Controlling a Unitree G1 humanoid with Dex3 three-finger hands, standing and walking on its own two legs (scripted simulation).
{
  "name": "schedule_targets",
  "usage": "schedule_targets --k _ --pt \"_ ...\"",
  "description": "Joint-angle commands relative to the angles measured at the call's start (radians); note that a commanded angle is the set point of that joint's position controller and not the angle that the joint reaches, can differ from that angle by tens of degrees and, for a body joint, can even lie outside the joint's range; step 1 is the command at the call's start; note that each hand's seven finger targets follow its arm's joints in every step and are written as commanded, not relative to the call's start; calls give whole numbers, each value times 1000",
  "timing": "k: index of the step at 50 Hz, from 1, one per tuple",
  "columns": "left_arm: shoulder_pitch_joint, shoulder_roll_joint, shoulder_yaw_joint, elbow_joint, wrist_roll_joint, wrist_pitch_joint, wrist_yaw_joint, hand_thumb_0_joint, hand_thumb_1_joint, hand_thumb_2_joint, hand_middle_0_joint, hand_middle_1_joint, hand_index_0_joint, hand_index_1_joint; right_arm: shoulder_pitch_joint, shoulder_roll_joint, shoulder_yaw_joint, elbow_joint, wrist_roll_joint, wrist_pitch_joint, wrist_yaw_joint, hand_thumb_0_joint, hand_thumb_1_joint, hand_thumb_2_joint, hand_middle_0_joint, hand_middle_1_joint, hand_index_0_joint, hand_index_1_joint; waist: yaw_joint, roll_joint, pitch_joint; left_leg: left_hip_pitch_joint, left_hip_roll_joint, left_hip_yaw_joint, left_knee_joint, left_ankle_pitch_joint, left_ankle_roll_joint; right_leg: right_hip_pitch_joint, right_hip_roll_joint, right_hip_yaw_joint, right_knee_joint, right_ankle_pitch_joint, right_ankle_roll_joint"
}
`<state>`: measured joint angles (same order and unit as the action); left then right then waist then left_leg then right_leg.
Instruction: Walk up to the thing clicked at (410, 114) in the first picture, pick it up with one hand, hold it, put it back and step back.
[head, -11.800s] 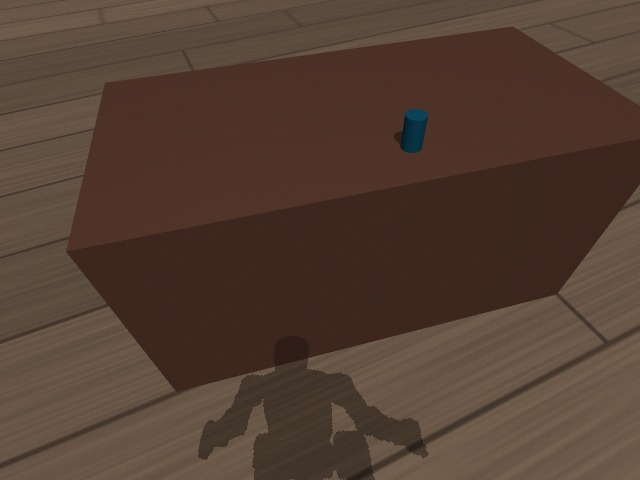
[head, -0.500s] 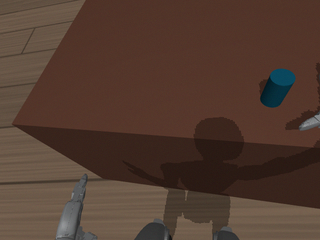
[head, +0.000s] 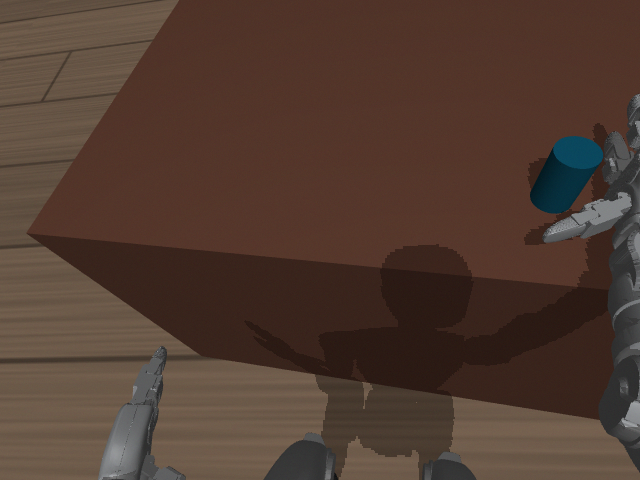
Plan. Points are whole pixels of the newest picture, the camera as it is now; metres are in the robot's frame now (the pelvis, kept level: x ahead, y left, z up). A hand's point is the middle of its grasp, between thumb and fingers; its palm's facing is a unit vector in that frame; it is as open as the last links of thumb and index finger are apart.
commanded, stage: rest palm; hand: right
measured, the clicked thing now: (563, 176) +0.51 -0.20 +0.05
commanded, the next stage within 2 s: close in 0.16 s
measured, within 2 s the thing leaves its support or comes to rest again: leaves its support in 1.24 s
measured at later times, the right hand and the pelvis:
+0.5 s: hand (558, 169) +0.51 -0.19 +0.06, palm faces +0.14 +0.99 +0.02, open 16.5 cm; pelvis +0.01 +0.00 +0.00, yaw +0 degrees
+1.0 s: hand (557, 165) +0.51 -0.19 +0.06, palm faces +0.12 +0.99 +0.02, open 7.8 cm; pelvis +0.01 +0.00 +0.00, yaw +0 degrees
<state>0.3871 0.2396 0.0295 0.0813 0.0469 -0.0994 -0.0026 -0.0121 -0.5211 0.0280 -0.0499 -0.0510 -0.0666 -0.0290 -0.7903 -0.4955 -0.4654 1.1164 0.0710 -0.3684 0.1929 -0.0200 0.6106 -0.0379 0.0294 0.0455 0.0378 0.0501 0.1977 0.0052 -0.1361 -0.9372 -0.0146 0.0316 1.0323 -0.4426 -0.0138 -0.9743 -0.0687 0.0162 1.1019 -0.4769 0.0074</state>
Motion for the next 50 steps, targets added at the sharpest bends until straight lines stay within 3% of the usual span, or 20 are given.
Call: schedule_targets --k 1,2,7,10,13,16,18,21,24,26,28,30,32,34,37,38,41,42,47,50 --pt "14 147 102 -179 -9 -52 13 0 -532 23 -44 -45 -55 -34 -442 -209 -2 -235 1 -62 -25 0 611 -28 28 47 31 47 4 -160 -473 204 -19 -14 -116 277 23 324 32 4 -126 271 -22" --pt "31 171 127 -174 -7 -49 13 0 -532 22 -44 -45 -55 -34 -450 -233 -6 -259 -5 -64 -33 0 611 -26 28 47 31 48 0 -172 -487 214 -21 -12 -115 285 23 335 33 5 -130 280 -21" --pt "29 161 127 -140 -7 -38 8 0 -587 74 -54 -47 -36 -66 -440 -186 16 -226 -12 -61 -65 0 607 -31 41 43 42 43 0 -158 -424 194 -23 -5 -115 280 27 309 32 7 -137 281 -18" --pt "18 167 132 -180 -3 -37 7 0 -586 75 -54 -47 -36 -65 -461 -171 20 -260 -14 -75 -73 0 611 -1 68 37 70 37 7 -160 -507 236 -24 -2 -109 319 25 355 31 8 -131 322 -18" --pt "32 147 112 -153 -7 -26 -2 0 -581 70 -51 -45 -36 -60 -336 -143 14 -134 -18 -65 -75 0 611 -5 90 53 93 53 -4 -103 -402 212 -26 0 -105 328 23 285 35 7 -130 331 -20" --pt "-10 131 93 -210 -1 -26 -5 0 -548 45 -47 -49 -48 -47 -428 -175 -3 -245 -19 -99 -79 0 611 -31 317 177 319 178 -3 -142 -521 253 -22 -11 -94 339 21 321 31 4 -117 337 -21" --pt "31 129 88 -195 0 -23 -4 0 -545 45 -46 -48 -48 -46 -451 -160 20 -252 -21 -99 -72 0 600 -65 392 228 393 229 11 -160 -509 229 -25 -8 -89 372 22 351 35 3 -108 376 -19" --pt "0 160 113 -208 -1 -18 2 0 -549 46 -46 -47 -48 -44 -493 -231 -15 -272 -28 -100 -86 0 596 -78 482 278 482 279 6 -167 -517 221 -24 -7 -91 357 24 362 33 9 -116 375 -16" --pt "35 154 110 -195 -1 -14 0 0 -546 46 -44 -47 -47 -44 -515 -195 18 -233 -31 -93 -87 0 539 -127 565 345 563 346 31 -174 -492 195 -27 -3 -104 326 26 374 29 10 -120 347 -16" --pt "70 165 116 -139 -2 -8 0 0 -552 52 -46 -47 -46 -47 -424 -208 -6 -122 -32 -75 -83 0 539 -154 622 387 623 389 38 -141 -399 173 -27 -3 -115 314 23 306 31 10 -121 319 -19" --pt "-21 148 94 -229 1 -17 -2 0 -549 49 -43 -44 -46 -42 -541 -239 -11 -235 -33 -88 -80 0 528 -179 683 430 684 432 19 -188 -526 206 -24 -6 -107 321 25 373 29 12 -122 340 -16" --pt "43 144 96 -156 1 -11 -6 0 -547 48 -42 -44 -44 -41 -423 -158 24 -130 -25 -70 -59 0 483 -214 749 483 747 485 17 -170 -470 192 -27 3 -98 335 26 351 29 11 -122 370 -14" --pt "20 142 82 -195 -5 -12 -7 0 -546 46 -42 -43 -45 -40 -435 -209 -4 -178 -24 -62 -55 0 460 -256 823 543 823 545 3 -178 -518 229 -25 -1 -98 382 22 369 31 9 -116 414 -16" --pt "-5 167 116 -204 -2 -11 -5 0 -544 44 -40 -41 -45 -35 -460 -172 16 -208 -18 -63 -55 0 432 -330 934 643 936 644 11 -176 -561 249 -26 2 -90 416 23 399 30 10 -117 454 -13" --pt "23 163 110 -186 -10 -4 -5 0 -542 42 -40 -42 -45 -36 -438 -208 -11 -174 -19 -50 -70 0 297 -423 1011 730 1009 732 -3 -132 -470 249 -27 1 -120 363 20 339 34 4 -139 371 -18" --pt "28 147 95 -151 -7 -1 -6 0 -543 43 -42 -43 -46 -39 -446 -189 1 -156 -20 -55 -72 0 271 -454 1034 759 1033 761 13 -132 -409 219 -28 0 -123 339 22 305 34 5 -142 340 -19" --pt "11 162 117 -165 -5 -9 1 0 -536 37 -40 -41 -48 -33 -471 -227 -20 -191 -22 -81 -78 0 156 -550 1092 841 1090 842 18 -143 -444 207 -25 -7 -119 309 24 326 30 6 -138 311 -20" --pt "25 137 88 -153 -2 -8 -4 0 -534 35 -40 -42 -49 -33 -436 -203 -10 -154 -22 -81 -74 0 131 -582 1104 866 1103 867 12 -143 -422 205 -26 -9 -117 306 24 302 32 3 -137 306 -21" --pt "40 140 83 -220 2 -8 -8 0 -526 25 -38 -42 -51 -29 -481 -194 3 -238 -19 -93 -60 0 -101 -814 1242 1067 1242 1069 21 -185 -553 239 -25 -6 -92 409 22 394 36 7 -112 438 -17" --pt "40 147 94 -184 1 -2 -7 0 -529 26 -40 -43 -52 -30 -486 -186 8 -165 -26 -76 -76 0 -239 -885 1323 1138 1317 1140 35 -165 -452 203 -26 -6 -107 367 21 337 38 4 -118 376 -20"
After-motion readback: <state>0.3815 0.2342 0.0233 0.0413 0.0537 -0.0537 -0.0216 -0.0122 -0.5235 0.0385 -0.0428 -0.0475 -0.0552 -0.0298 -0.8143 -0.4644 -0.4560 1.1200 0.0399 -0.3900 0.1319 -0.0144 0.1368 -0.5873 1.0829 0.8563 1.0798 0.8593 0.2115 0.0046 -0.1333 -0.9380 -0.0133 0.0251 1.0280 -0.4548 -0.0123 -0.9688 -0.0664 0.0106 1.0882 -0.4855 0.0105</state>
